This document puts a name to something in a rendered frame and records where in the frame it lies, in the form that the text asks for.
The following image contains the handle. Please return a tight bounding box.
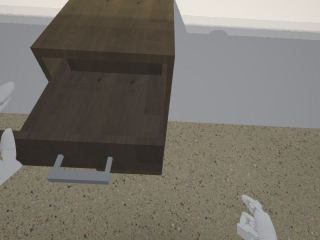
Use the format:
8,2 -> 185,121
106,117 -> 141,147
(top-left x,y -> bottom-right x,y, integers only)
46,154 -> 113,185

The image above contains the drawer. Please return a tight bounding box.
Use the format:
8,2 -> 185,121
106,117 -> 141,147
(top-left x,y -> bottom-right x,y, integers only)
0,58 -> 165,172

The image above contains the robot left hand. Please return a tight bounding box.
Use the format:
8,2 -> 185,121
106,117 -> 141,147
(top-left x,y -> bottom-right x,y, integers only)
0,81 -> 22,185

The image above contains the robot right hand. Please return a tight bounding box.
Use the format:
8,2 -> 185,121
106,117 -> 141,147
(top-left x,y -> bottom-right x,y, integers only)
237,194 -> 277,240

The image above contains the cabinet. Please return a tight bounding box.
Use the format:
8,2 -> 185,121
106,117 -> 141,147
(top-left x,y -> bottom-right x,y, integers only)
30,0 -> 175,176

